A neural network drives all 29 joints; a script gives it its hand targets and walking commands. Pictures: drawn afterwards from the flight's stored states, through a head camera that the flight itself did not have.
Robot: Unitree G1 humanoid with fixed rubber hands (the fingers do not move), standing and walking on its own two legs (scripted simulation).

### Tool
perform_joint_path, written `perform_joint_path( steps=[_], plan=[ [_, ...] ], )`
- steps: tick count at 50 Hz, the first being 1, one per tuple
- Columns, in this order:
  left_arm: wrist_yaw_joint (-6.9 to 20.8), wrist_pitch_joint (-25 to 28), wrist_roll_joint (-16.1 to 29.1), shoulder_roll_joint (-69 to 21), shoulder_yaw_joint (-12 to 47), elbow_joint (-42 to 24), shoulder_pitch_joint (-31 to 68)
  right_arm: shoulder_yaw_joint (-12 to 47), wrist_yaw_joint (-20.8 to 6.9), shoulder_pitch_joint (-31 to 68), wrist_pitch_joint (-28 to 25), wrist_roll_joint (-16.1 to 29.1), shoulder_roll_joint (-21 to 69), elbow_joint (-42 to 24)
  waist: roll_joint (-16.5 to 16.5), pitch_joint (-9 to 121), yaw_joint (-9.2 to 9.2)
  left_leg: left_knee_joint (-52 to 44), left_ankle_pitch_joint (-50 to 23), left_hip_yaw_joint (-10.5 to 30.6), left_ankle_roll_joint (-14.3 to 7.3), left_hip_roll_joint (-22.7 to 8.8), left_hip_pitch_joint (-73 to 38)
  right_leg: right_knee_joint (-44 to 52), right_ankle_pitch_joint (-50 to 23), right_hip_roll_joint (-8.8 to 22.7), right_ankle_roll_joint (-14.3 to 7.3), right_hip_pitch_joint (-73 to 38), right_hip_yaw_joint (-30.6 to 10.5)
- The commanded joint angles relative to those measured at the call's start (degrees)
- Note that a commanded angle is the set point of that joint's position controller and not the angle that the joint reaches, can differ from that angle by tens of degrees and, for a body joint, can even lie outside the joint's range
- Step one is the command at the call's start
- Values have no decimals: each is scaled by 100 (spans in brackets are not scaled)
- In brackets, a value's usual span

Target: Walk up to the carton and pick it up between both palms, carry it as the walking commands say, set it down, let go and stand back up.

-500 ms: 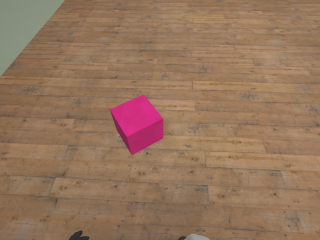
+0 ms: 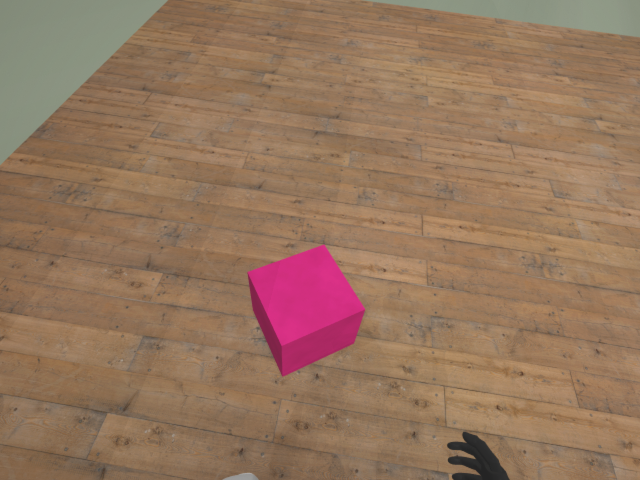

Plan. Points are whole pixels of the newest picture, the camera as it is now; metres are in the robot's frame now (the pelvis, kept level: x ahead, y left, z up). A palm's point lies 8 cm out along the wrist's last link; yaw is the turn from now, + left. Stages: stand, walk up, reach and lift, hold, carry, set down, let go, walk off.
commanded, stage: walk up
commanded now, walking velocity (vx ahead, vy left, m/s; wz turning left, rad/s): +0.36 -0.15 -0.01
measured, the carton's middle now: (303, 309) +0.68 +0.05 -0.64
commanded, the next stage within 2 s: none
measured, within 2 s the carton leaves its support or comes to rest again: neither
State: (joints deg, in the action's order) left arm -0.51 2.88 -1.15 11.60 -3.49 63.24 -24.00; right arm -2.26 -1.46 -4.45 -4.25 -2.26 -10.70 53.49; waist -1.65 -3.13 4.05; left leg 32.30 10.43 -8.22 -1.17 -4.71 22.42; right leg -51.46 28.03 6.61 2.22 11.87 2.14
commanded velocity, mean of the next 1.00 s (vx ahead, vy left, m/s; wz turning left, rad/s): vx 0.16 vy -0.02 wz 0.02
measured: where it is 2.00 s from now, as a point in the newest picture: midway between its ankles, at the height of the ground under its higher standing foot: (357, 477)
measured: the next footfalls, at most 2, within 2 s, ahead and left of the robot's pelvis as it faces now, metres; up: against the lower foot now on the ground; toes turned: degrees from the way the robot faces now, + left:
right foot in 0.46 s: +0.25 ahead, -0.17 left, +0.00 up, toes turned -8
left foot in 0.94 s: +0.25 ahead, +0.12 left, +0.00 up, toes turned +4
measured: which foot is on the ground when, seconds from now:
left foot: down 0.00-0.46, up 0.48-0.92, down 0.94-1.00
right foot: up 0.00-0.44, down 0.46-0.96, up 0.98-1.00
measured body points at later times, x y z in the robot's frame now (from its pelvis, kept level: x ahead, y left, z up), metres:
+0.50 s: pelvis +0.15 -0.05 +0.00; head +0.18 -0.07 +0.45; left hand +0.27 +0.18 -0.13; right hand +0.07 -0.28 -0.16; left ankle +0.07 +0.10 -0.71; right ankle +0.21 -0.16 -0.73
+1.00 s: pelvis +0.19 +0.00 +0.01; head +0.20 +0.02 +0.46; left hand +0.18 +0.25 -0.15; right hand +0.29 -0.24 -0.13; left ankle +0.21 +0.12 -0.73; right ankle +0.21 -0.16 -0.72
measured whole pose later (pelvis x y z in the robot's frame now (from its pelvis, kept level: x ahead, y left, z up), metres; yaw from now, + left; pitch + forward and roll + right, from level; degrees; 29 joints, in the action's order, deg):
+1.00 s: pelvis +0.19 +0.00 +0.01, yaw +2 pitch -1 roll -1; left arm -1.9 -1.4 -1.4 12.5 -2.7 61.3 -15.2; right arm -2.0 0.9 -7.9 0.4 -0.8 -11.3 58.2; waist -1.4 -2.2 1.8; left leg 28.8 14.5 -1.7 0.4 -2.1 14.5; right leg -32.3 20.6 5.9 2.6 15.0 5.0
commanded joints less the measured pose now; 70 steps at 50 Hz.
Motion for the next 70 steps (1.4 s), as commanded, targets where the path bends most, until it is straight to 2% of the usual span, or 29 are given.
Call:
perform_joint_path(
  steps=[1,3,8,19,21,22,23,24,25,27,29,31,32,34,35,38,44,46,47,48,49,52,58,62,63,66,67,68,70],
  plan=[
    [9,-22,-43,226,-48,-167,-320,-286,125,-1514,-62,80,-1105,304,725,568,-415,-1538,-2637,2413,-568,-2059,-2157,-1653,-446,144,-137,1942,-414],
    [52,-146,-95,185,-44,-203,-266,-192,139,-1204,-69,133,-622,290,1123,345,-260,-1525,-3089,1505,-334,-1379,-1627,-1289,-810,144,-72,1690,-188],
    [160,-409,-69,151,-12,-303,415,-158,194,-1684,-116,148,-639,494,1288,424,-348,-1524,-3842,840,-370,-1371,-1609,-916,-1353,-64,31,1725,113],
    [246,-350,50,202,40,-705,1885,-255,268,-2076,23,-27,-929,835,1320,-249,-654,-2192,-500,902,-544,-1484,-1308,1694,-1493,-193,50,1037,342],
    [157,-141,43,250,34,-610,1535,-208,266,-2041,114,-3,-713,1050,1500,-51,-404,-1593,-39,379,-357,-816,-1236,2568,-1625,-297,-22,107,540],
    [88,-46,18,448,-66,-378,1106,-150,246,-2223,150,-28,-513,1091,812,175,-267,-876,189,222,-209,-504,-951,2874,-1830,-302,-75,-667,679],
    [43,43,-78,816,-184,-173,533,-104,248,-2408,126,-15,-252,1068,-182,463,-107,228,1064,91,-19,-230,-336,3077,-1780,448,-130,-1332,-157],
    [-1,51,-109,1434,-246,-140,109,-35,253,-2435,110,32,47,824,-1764,619,46,1619,2337,48,214,149,710,3847,-1755,1924,-616,-1621,-2125],
    [-2,-12,-37,1337,-166,-71,30,-80,285,-2202,206,3,-242,750,-1541,726,-44,2481,2502,610,194,-53,713,4059,-1806,2185,-1000,-1272,-2573],
    [-15,12,-30,819,-75,-261,770,-128,238,-1968,243,3,-310,868,-845,55,-273,2778,1547,846,221,-227,824,3978,-2004,1597,-930,-623,-1648],
    [-90,32,37,740,-60,-280,737,-182,203,-2022,375,-43,-360,922,-248,129,-357,2865,1004,946,334,-194,769,3684,-3798,1597,-755,-581,-1264],
    [-137,63,99,588,27,-311,762,-163,210,-1986,540,46,-243,879,-739,341,-556,2710,1055,860,342,28,254,3065,-7135,1307,-730,-410,-359],
    [-99,98,61,302,183,-375,1153,1,198,-1882,525,159,-47,875,-1475,501,-734,2176,873,766,234,181,-255,3160,-7175,827,-784,-201,205],
    [-93,59,-20,390,122,-429,1070,13,240,-1566,617,177,-210,841,-1226,605,-589,1705,915,590,244,332,-368,3137,-6731,756,-903,-306,195],
    [-136,15,-15,650,7,-442,835,-76,237,-1478,690,150,-422,827,-800,578,-481,1761,1019,525,292,335,-103,3077,-6776,1094,-952,-499,-131],
    [-307,-168,-43,1102,-226,-467,277,-190,139,-767,834,96,-601,414,-773,467,-175,2299,1148,822,464,16,933,3309,-5013,1856,-1217,-849,-775],
    [-132,-259,-82,582,-10,-449,941,79,123,-622,676,214,-198,329,-1359,454,-398,396,520,509,260,395,-976,3589,-2451,680,-876,328,-83],
    [-91,-338,-25,752,-75,-340,891,-13,231,-987,549,211,-386,509,-719,309,-501,-851,-262,333,302,388,-1583,3197,-2016,630,-697,436,5],
    [-104,-363,-36,638,-64,-244,535,-102,280,-1125,469,166,-651,552,-42,233,-443,-1341,-555,726,340,-42,-1720,2712,-1653,528,-441,485,135],
    [-116,-375,-58,299,31,-255,166,-187,310,-1158,392,73,-1135,483,1147,200,-258,-1560,-1441,1986,206,-1126,-1642,1882,-583,63,-103,832,444],
    [-186,-444,2,143,112,-320,135,-195,291,-942,358,140,-1275,354,1848,83,-366,-1855,-1634,2425,-423,-1653,-1152,1621,279,-264,14,938,251],
    [-74,-546,16,379,94,-304,571,-12,281,-282,361,139,-754,306,1303,-60,-303,-2132,89,1719,-473,-848,-684,1186,-423,-338,-102,557,-175],
    [-143,-447,25,203,145,-241,454,-29,359,-578,327,182,-680,406,1000,220,-345,-1769,-1015,1529,-606,-871,-1211,1923,-821,-445,-188,152,-134],
    [-207,-279,1,281,122,-169,201,-4,327,-774,379,203,-440,501,576,229,-291,-1458,-360,1420,-212,-441,-819,3416,-2123,3,-338,-782,-384],
    [-169,-270,42,368,159,-123,540,50,319,-792,377,250,-290,566,-29,5,-373,-1541,-62,1129,-49,-84,-948,3508,-2163,97,-419,-439,-609],
    [-159,-235,-98,294,158,-213,701,-159,319,-917,468,184,-605,605,-128,-40,-452,-1156,-226,979,128,-180,-1592,3534,-1461,166,-253,387,-566],
    [14,-457,-148,826,-186,-622,1136,-413,481,-2302,612,-29,-1404,830,-277,-206,-822,-1758,2039,2612,-400,-1176,-1770,1721,-110,-504,-1,1437,622],
    [114,-563,-208,669,-203,-885,1260,-578,574,-2780,664,-78,-1811,908,258,-376,-957,-2492,3134,4271,-1022,-2294,-1777,44,128,-525,41,2419,145],
    [193,-559,-239,443,-154,-1005,1038,-511,630,-2018,590,-27,-1568,576,282,-465,-495,-2564,2879,3866,-958,-2136,-886,-768,-544,-239,64,2362,-508]
  ],
)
